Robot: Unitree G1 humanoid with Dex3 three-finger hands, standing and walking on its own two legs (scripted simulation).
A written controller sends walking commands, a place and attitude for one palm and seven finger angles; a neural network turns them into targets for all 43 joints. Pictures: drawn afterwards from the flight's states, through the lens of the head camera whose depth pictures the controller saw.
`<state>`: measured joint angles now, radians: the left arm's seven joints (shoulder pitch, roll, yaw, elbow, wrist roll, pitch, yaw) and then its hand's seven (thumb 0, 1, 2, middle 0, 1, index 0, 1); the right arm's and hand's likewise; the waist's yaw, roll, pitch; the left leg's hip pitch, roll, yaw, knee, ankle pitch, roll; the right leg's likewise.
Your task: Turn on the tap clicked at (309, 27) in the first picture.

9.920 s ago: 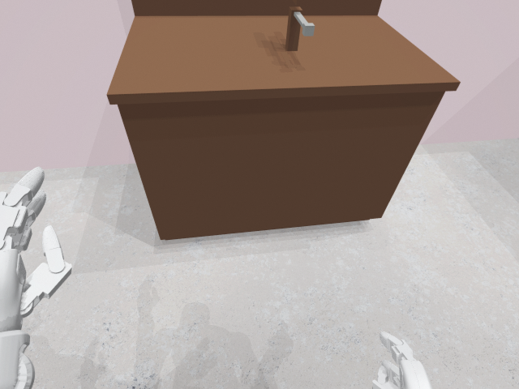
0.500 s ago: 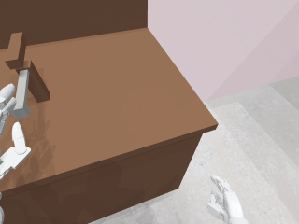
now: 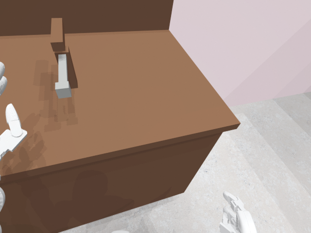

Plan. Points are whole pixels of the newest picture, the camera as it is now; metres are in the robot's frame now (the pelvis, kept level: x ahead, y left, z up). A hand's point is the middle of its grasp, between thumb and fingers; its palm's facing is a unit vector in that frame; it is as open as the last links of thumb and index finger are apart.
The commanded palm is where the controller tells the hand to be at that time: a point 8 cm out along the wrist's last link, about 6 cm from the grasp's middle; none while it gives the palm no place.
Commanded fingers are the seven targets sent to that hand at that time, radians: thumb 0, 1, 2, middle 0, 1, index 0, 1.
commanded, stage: come to a stop and stand still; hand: left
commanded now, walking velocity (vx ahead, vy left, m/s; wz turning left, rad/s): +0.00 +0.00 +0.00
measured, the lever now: (63, 89) +0.37 +0.26 +0.16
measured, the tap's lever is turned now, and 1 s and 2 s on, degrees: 0 0 1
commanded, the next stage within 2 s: look again from close up in 0.60 s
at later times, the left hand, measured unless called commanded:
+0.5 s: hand out of the picture +0.18 +0.29 +0.17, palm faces +0.51 -0.78 -0.36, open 7.4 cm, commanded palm +0.12 +0.31 +0.18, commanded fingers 0.00 0.90 0.90 -0.20 -0.30 -0.20 -0.30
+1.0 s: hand (31, 146) +0.22 +0.26 +0.17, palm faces +0.48 -0.79 -0.38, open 7.4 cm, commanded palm +0.16 +0.29 +0.18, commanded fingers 0.00 0.90 0.90 -0.20 -0.30 -0.20 -0.30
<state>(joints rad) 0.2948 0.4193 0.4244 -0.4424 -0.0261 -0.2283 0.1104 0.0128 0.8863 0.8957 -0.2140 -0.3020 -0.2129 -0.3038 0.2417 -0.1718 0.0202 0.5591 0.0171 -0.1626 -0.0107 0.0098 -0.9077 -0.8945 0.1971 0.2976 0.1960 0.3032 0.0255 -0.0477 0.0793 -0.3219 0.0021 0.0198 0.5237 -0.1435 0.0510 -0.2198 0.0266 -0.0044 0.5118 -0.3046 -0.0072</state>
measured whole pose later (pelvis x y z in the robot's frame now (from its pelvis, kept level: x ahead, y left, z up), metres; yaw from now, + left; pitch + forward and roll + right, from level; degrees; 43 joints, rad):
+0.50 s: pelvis -0.01 +0.01 +0.00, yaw +6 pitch -4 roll -2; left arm 0.38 0.34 0.37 -0.48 0.00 -0.19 0.09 0.01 0.89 0.90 -0.21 -0.30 -0.21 -0.30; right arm 0.20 -0.18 0.00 0.60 0.01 -0.15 0.01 0.01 -0.91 -0.89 0.20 0.30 0.20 0.30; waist 0.04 0.00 0.09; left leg -0.32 0.00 0.07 0.51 -0.21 0.06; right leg -0.18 0.03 0.03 0.47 -0.26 0.00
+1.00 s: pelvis +0.03 -0.01 +0.00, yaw +5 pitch -2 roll -2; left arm 0.43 0.33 0.36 -0.48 -0.02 -0.17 0.11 0.01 0.89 0.90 -0.21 -0.30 -0.21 -0.30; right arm 0.22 -0.19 0.01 0.60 0.02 -0.13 -0.01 0.01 -0.91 -0.89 0.20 0.30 0.20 0.30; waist 0.03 0.02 0.07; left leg -0.31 0.04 0.08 0.50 -0.15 0.04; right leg -0.16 0.06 0.04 0.44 -0.24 -0.01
